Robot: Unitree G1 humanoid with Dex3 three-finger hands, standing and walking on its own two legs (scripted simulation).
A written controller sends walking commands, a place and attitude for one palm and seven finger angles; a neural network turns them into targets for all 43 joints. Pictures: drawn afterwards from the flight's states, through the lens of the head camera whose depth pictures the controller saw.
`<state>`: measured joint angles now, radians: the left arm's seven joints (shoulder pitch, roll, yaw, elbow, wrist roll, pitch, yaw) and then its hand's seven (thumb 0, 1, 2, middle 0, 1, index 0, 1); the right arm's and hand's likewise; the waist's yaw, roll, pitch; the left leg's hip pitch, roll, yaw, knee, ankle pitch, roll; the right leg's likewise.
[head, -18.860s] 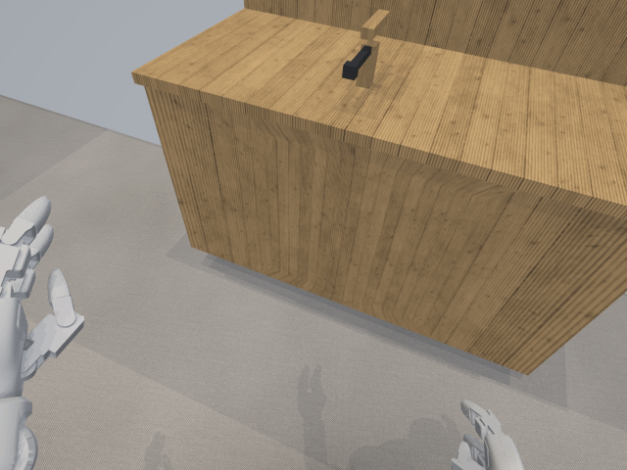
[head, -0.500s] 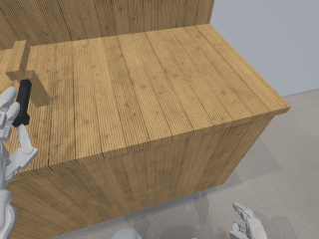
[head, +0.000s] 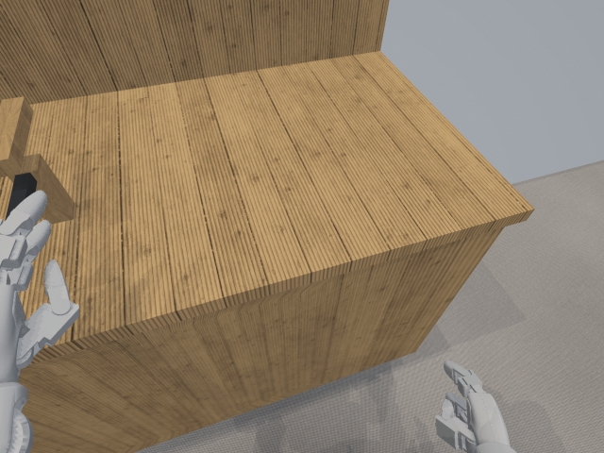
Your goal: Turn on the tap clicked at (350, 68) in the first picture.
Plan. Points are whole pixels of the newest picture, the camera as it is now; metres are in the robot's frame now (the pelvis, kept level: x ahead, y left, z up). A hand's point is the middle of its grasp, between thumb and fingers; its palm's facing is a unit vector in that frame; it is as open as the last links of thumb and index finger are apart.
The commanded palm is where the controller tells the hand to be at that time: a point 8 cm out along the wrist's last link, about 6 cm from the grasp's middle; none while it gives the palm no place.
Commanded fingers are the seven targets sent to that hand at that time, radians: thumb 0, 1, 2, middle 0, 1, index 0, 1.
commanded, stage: come to a stop and stand still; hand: left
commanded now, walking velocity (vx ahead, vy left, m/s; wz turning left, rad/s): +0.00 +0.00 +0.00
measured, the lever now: (11, 251) +0.29 +0.36 +0.12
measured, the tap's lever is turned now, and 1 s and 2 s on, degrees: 0 0 0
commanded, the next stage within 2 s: look again from close up in 0.68 s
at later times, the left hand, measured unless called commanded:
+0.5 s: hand out of the picture +0.18 +0.32 +0.18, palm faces +0.39 -0.84 -0.38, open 7.4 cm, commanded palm +0.12 +0.34 +0.18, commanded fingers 0.00 0.90 0.90 -0.20 -0.30 -0.20 -0.30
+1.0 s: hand (1, 316) +0.20 +0.29 +0.16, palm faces +0.37 -0.86 -0.35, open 7.4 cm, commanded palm +0.14 +0.32 +0.18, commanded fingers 0.00 0.90 0.90 -0.20 -0.30 -0.20 -0.30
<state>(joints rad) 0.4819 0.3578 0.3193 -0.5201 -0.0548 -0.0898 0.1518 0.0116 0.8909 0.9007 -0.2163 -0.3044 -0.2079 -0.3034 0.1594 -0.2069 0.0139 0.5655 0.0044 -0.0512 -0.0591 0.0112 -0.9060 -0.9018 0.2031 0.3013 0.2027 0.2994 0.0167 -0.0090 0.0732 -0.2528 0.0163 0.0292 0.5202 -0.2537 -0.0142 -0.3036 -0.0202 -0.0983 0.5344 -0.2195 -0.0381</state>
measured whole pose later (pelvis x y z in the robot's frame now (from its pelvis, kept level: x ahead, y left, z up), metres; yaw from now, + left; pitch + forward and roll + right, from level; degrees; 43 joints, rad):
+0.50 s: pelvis -0.06 +0.07 +0.00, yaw -3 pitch -2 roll -2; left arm 0.36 0.38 0.41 -0.42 -0.03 -0.23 0.10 0.01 0.89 0.90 -0.22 -0.30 -0.21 -0.30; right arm 0.25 -0.18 0.04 0.59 0.00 -0.14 0.01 0.01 -0.90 -0.90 0.21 0.30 0.20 0.30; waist 0.03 -0.01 0.07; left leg -0.26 -0.04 0.07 0.45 -0.16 0.08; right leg -0.18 0.01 -0.05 0.43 -0.21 -0.01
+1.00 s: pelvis -0.03 +0.05 +0.01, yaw -3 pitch -1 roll -1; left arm 0.37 0.33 0.33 -0.41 -0.01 -0.19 0.11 0.01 0.89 0.90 -0.21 -0.30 -0.20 -0.30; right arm 0.22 -0.20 0.03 0.58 0.00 -0.13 -0.02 0.01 -0.90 -0.90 0.20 0.30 0.20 0.30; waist 0.04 -0.02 0.03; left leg -0.23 -0.03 0.07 0.42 -0.18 0.07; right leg -0.14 0.03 -0.03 0.39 -0.23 -0.02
